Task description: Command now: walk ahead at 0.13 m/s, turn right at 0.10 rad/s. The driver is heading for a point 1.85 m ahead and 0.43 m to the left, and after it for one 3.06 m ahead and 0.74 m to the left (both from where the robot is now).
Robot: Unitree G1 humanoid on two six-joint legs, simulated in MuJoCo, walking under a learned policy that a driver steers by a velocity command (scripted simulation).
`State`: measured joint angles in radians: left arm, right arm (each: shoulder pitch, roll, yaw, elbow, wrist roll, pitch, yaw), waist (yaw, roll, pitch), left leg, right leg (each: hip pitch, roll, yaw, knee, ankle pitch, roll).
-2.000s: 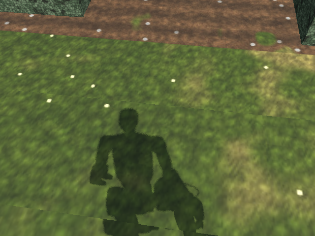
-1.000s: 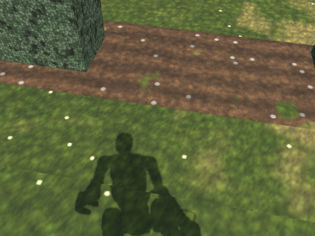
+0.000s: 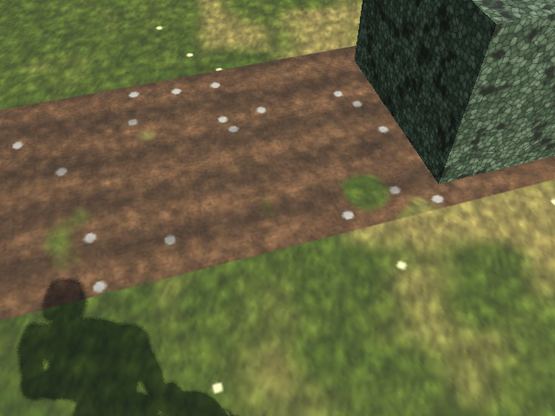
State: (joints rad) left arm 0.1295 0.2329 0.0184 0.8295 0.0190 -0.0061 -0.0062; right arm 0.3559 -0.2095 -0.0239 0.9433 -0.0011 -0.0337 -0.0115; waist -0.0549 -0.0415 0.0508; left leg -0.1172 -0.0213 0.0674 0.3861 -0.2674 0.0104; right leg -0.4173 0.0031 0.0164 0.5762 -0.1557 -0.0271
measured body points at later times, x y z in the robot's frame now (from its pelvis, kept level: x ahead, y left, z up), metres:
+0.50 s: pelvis +0.00 +0.00 -0.01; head +0.01 +0.02 +0.44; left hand +0.10 +0.29 -0.13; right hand +0.14 -0.25 -0.13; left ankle -0.02 +0.08 -0.74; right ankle +0.09 -0.09 -0.74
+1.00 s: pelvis +0.00 -0.01 +0.00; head +0.02 +0.00 +0.45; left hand +0.02 +0.30 -0.11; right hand +0.22 -0.22 -0.11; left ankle -0.02 +0.08 -0.74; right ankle +0.06 -0.11 -0.72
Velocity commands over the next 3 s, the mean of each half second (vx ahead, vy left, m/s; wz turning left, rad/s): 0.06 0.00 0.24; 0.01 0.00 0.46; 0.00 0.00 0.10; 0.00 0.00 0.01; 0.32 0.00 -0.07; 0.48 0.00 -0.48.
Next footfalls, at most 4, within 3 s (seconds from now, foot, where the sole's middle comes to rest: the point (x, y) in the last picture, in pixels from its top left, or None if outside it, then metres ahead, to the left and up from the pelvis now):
0.02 right None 0.13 -0.09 -0.78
0.50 left None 0.01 0.11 -0.78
1.04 right None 0.10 -0.09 -0.78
2.76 right None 0.53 0.06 -0.95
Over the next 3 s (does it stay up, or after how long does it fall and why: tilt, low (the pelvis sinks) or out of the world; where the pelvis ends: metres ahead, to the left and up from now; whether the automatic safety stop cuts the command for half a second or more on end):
stays up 0.49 0.11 -0.18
